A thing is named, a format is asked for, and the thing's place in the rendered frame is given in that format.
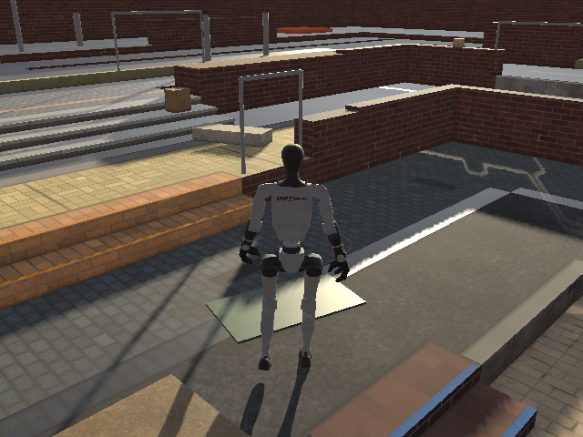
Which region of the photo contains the robot left upper arm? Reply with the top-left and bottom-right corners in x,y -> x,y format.
248,183 -> 273,233

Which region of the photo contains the robot right forearm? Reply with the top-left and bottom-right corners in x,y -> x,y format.
328,220 -> 347,262

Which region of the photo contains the right robot hand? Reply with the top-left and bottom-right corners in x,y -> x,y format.
328,259 -> 350,282

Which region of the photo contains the robot left forearm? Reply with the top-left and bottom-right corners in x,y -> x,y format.
240,219 -> 258,250

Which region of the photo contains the robot right upper arm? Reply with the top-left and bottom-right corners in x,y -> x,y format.
311,183 -> 337,235

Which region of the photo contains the left robot hand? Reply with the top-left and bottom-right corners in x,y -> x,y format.
239,247 -> 261,264

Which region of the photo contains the robot torso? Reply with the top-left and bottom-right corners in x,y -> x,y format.
271,179 -> 313,273

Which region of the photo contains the right robot foot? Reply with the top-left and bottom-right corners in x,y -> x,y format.
299,345 -> 312,369

